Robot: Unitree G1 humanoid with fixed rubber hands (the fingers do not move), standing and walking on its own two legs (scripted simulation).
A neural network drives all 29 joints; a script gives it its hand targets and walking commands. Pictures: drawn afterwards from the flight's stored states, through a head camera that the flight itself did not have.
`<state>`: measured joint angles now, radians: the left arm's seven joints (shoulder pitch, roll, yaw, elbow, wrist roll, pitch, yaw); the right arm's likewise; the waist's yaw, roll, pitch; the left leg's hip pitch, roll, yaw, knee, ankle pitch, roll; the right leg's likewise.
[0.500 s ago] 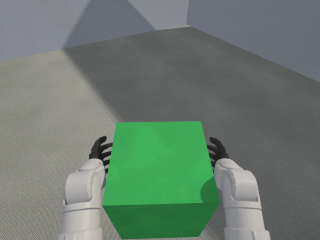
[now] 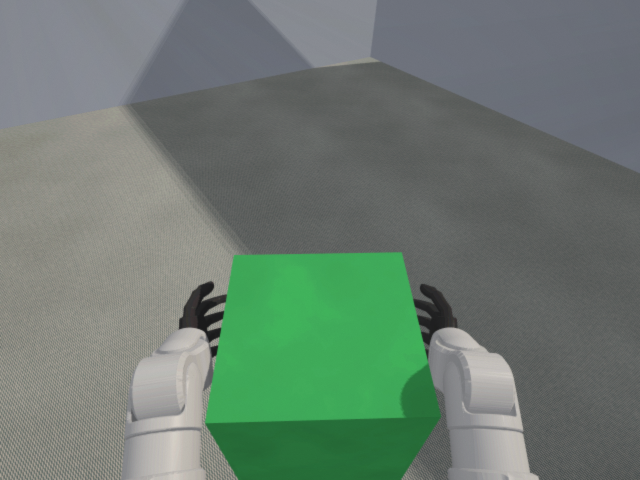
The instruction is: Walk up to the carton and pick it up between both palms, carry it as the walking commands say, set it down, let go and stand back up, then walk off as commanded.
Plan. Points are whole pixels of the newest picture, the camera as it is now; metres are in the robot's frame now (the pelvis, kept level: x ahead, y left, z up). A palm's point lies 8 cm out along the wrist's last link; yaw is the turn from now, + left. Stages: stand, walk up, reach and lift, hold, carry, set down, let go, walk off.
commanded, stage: carry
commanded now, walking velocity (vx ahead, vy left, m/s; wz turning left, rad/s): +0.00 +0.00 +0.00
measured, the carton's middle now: (319, 374) +0.28 +0.00 +0.01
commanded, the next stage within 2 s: none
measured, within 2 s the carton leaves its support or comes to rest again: neither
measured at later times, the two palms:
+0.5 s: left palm (208, 359) +0.27 +0.14 +0.07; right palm (468, 363) +0.26 -0.17 +0.08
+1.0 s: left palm (239, 384) +0.25 +0.10 +0.05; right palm (493, 367) +0.26 -0.20 +0.07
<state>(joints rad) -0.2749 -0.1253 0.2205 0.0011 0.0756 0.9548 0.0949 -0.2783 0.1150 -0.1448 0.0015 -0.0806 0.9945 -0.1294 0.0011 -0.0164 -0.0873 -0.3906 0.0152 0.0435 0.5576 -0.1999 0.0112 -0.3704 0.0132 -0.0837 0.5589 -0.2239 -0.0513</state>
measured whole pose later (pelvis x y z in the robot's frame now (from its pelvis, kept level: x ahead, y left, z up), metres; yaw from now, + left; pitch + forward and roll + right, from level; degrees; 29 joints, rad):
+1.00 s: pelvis -0.01 -0.07 -0.01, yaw +2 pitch +4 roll -1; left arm -0.17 -0.13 0.15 -0.30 0.09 1.18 0.10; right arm -0.16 0.13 -0.10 -0.28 -0.08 1.19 -0.12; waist 0.01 -0.08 -0.07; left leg -0.41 0.06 0.10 0.71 -0.37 0.01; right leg -0.45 0.07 -0.23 0.61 -0.25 -0.14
